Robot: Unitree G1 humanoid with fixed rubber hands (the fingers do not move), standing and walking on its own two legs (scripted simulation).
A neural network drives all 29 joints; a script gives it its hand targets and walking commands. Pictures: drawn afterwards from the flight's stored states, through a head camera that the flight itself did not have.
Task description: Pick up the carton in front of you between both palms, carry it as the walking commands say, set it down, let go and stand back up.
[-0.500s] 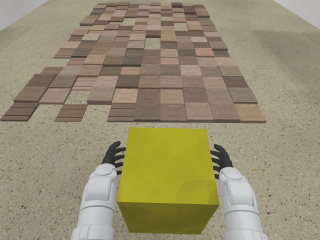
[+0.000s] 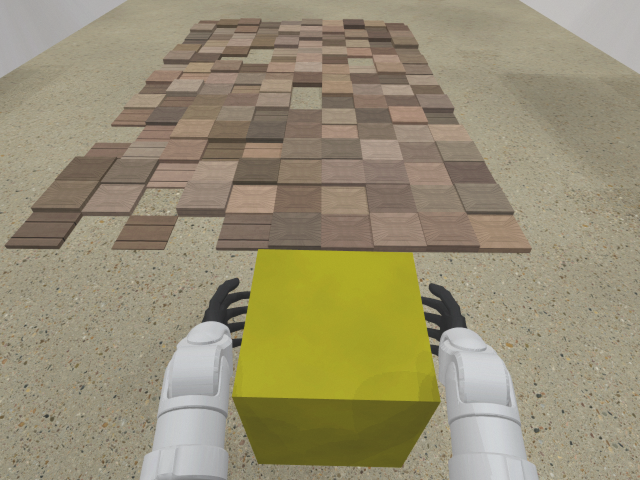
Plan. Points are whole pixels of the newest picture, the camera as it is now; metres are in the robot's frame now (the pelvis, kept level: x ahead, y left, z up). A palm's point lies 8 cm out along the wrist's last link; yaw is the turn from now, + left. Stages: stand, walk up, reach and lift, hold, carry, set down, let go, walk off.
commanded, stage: hold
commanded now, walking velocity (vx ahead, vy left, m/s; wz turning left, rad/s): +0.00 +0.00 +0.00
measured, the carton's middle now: (332, 362) +0.29 +0.00 -0.03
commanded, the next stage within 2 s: carry in 0.88 s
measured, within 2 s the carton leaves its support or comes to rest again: neither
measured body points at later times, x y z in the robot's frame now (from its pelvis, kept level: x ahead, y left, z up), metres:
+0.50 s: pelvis +0.01 +0.00 +0.00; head -0.03 +0.00 +0.45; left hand +0.31 +0.15 +0.04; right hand +0.31 -0.15 +0.04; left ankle +0.02 +0.13 -0.74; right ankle +0.03 -0.13 -0.74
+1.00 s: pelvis +0.02 +0.00 +0.00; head -0.02 +0.00 +0.45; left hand +0.31 +0.15 +0.05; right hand +0.31 -0.15 +0.05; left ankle +0.02 +0.13 -0.74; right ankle +0.03 -0.13 -0.74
